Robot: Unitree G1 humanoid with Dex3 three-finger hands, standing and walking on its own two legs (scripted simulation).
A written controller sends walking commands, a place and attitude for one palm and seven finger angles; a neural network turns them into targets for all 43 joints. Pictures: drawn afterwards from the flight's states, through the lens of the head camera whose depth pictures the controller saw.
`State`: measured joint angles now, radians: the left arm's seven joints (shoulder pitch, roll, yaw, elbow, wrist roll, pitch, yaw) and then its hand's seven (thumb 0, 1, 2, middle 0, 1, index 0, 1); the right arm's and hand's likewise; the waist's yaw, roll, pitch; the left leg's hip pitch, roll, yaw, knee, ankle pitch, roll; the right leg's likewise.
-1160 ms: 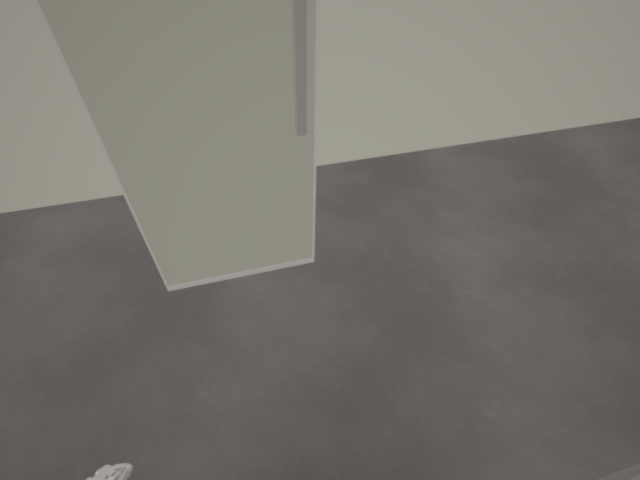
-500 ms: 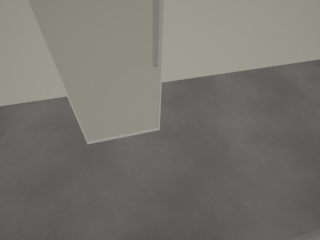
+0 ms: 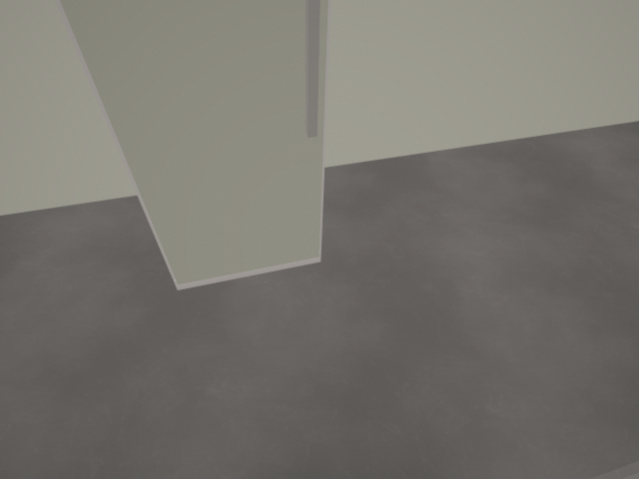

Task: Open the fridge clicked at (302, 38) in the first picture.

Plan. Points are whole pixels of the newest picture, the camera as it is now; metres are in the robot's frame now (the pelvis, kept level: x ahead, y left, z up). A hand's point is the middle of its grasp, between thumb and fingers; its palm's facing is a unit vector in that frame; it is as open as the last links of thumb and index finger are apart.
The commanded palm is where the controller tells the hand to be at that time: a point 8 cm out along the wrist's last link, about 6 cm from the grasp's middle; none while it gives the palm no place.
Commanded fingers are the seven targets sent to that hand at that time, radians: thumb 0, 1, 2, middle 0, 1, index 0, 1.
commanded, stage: look at it before walking up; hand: right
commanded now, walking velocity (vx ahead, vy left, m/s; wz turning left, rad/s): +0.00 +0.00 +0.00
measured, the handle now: (309, 63) +0.98 +0.09 +0.09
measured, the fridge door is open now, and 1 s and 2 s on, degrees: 0 0 0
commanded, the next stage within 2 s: turn to face it in 0.28 s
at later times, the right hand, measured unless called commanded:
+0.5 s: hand out of the picture +0.08 -0.25 -0.16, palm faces -0.04 +0.94 -0.34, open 7.4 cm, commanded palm none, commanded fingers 0.00 -0.90 -0.90 0.20 0.30 0.20 0.30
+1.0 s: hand out of the picture +0.06 -0.20 -0.19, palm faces -0.14 +0.97 -0.21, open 7.4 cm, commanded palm none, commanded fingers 0.00 -0.90 -0.90 0.20 0.30 0.20 0.30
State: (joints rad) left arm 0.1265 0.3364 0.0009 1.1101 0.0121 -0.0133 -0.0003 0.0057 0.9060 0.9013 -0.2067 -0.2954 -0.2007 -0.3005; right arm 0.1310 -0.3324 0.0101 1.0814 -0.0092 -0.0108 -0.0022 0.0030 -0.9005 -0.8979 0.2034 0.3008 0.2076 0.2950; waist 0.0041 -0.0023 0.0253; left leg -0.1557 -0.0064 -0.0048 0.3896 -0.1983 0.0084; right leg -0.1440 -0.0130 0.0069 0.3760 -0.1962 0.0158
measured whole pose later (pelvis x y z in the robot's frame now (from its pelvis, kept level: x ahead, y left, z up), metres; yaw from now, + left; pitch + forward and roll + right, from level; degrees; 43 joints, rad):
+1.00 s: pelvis -0.02 -0.03 -0.02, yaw +10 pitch +1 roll +0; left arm 0.18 0.21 0.05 0.98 0.00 0.02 0.03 0.01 0.91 0.90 -0.20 -0.30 -0.20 -0.30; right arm 0.23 -0.19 -0.03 0.93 -0.03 0.04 -0.02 0.00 -0.90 -0.90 0.20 0.30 0.21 0.30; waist 0.00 0.03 0.06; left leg -0.36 -0.06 -0.17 0.57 -0.21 -0.02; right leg -0.33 0.00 -0.02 0.71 -0.42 0.02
